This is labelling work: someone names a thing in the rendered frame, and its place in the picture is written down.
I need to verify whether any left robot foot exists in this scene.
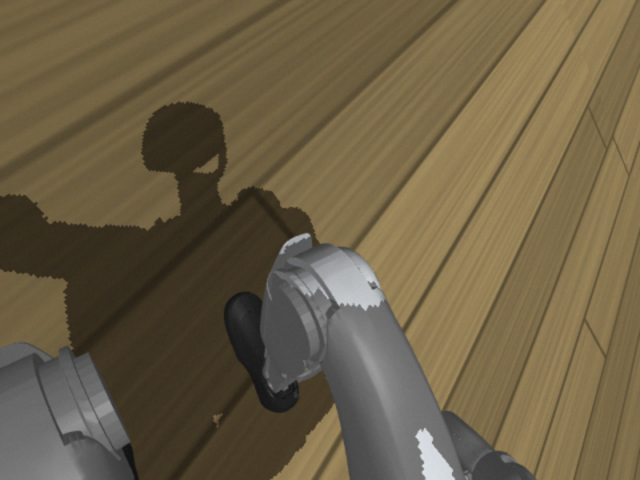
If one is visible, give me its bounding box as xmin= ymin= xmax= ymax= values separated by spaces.
xmin=122 ymin=443 xmax=139 ymax=480

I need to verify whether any right robot foot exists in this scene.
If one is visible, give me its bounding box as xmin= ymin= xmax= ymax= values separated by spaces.
xmin=224 ymin=292 xmax=299 ymax=413

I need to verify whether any right robot hand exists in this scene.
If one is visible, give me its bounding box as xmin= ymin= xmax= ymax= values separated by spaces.
xmin=442 ymin=411 xmax=495 ymax=480

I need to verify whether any right robot arm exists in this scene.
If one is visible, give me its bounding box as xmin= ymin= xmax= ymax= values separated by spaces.
xmin=472 ymin=451 xmax=537 ymax=480

